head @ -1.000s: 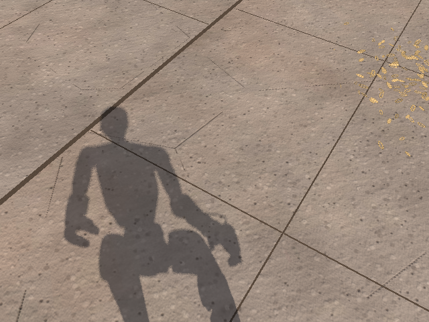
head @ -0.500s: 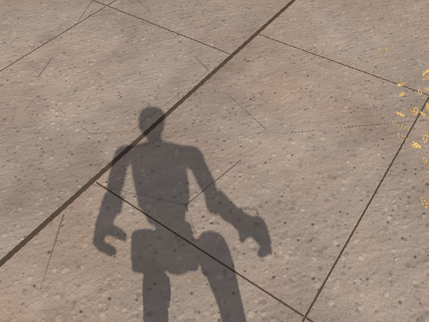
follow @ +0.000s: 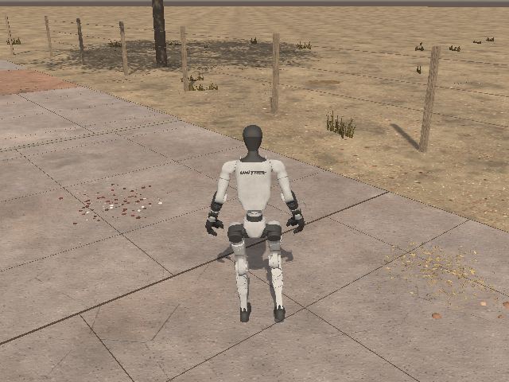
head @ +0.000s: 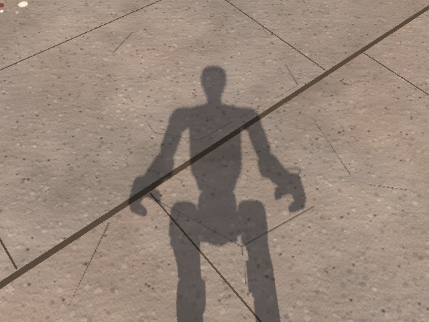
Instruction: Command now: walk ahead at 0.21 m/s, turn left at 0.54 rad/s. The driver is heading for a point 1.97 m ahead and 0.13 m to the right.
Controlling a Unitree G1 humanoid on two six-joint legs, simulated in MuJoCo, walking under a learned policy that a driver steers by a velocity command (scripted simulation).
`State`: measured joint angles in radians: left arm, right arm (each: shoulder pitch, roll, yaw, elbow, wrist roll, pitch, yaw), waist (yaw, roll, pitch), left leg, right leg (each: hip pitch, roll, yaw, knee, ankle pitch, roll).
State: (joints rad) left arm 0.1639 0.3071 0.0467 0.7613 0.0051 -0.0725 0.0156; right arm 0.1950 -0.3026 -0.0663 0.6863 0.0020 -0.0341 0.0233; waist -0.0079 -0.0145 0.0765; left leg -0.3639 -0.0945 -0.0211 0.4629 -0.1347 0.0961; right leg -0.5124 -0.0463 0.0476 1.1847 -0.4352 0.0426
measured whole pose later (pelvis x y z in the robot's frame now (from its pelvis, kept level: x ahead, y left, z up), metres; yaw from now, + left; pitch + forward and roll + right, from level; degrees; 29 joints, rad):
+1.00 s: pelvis +0.14 -0.06 -0.01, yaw +5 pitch +1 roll +1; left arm 0.18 0.32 0.08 0.71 -0.01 0.04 -0.02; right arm 0.14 -0.30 -0.08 0.73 0.00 0.03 -0.04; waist 0.00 0.04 0.05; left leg -0.29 0.10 0.06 0.69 -0.43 -0.06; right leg -0.31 0.02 -0.04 0.61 -0.30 -0.04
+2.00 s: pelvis +0.14 -0.07 +0.00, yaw -13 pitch -2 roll +0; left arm 0.22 0.24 0.03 0.79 0.01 0.01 0.01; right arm 0.18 -0.27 -0.03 0.84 -0.01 0.00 -0.02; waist -0.01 0.02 0.04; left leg -0.20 0.02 -0.06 0.49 -0.26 -0.05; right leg -0.17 0.02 0.07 0.52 -0.32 0.00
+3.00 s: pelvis +0.43 -0.13 -0.01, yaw -12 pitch +1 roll -1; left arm 0.02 0.26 0.04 0.78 -0.02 -0.10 -0.04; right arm 0.42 -0.26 -0.02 1.01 0.01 -0.06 0.00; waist -0.05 0.01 0.06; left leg -0.09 -0.01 -0.06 0.97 -0.50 0.04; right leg -0.45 0.04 -0.06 0.57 -0.13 -0.07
